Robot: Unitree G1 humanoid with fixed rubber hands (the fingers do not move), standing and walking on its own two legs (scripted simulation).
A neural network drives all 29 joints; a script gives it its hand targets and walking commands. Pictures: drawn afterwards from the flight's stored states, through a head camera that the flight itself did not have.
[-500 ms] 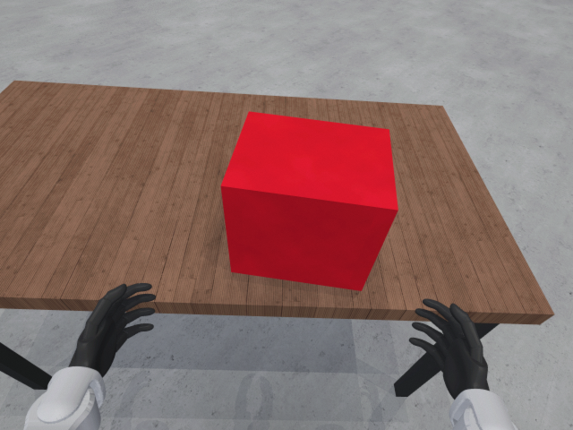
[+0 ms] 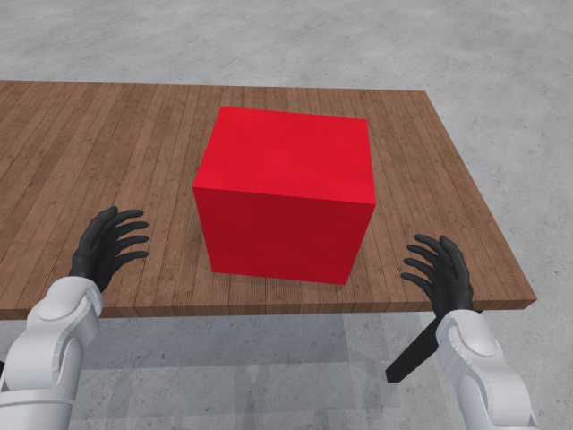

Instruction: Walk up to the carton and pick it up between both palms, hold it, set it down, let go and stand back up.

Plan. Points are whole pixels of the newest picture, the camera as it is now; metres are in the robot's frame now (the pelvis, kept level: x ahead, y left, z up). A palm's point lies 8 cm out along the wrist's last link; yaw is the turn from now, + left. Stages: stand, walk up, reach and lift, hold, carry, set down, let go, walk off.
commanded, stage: reach and lift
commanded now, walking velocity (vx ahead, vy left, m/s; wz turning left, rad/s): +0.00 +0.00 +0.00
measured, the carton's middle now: (286, 199) +0.47 +0.03 +0.03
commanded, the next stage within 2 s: none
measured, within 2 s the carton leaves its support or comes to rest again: neither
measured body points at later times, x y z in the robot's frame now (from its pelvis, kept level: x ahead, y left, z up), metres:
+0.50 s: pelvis -0.02 +0.02 +0.00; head +0.01 +0.04 +0.45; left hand +0.37 +0.27 +0.12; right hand +0.36 -0.18 +0.10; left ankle +0.00 +0.09 -0.75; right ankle -0.03 -0.08 -0.75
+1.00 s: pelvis -0.01 +0.02 +0.00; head +0.02 +0.04 +0.44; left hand +0.43 +0.26 +0.15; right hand +0.43 -0.19 +0.13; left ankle +0.00 +0.09 -0.75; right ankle -0.03 -0.08 -0.75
